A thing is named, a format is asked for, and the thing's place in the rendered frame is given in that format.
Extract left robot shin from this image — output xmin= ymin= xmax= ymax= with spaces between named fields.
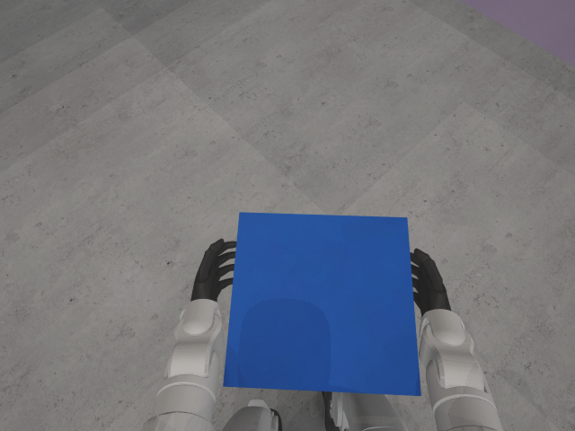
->
xmin=248 ymin=400 xmax=271 ymax=411

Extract robot left forearm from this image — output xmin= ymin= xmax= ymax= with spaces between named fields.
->
xmin=141 ymin=299 xmax=225 ymax=431

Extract carton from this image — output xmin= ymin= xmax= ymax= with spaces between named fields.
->
xmin=223 ymin=212 xmax=421 ymax=396

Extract robot left hand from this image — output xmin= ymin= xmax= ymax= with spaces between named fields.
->
xmin=190 ymin=239 xmax=236 ymax=302

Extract left robot thigh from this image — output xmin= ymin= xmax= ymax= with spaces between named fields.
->
xmin=222 ymin=406 xmax=279 ymax=431

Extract robot right hand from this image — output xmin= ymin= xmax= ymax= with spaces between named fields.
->
xmin=410 ymin=248 xmax=452 ymax=317

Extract robot right forearm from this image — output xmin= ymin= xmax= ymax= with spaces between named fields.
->
xmin=419 ymin=309 xmax=503 ymax=431

